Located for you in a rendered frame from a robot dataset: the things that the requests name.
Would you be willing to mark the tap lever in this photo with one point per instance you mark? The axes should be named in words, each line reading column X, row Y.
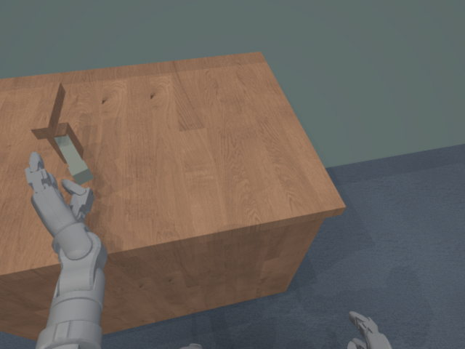
column 77, row 167

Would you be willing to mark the robot left hand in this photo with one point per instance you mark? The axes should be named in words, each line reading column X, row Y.
column 48, row 201

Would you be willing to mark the robot right hand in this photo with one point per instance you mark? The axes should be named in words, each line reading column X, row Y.
column 369, row 331

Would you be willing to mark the robot left forearm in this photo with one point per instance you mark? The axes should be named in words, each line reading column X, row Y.
column 75, row 312

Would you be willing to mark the counter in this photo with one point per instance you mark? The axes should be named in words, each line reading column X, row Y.
column 207, row 190

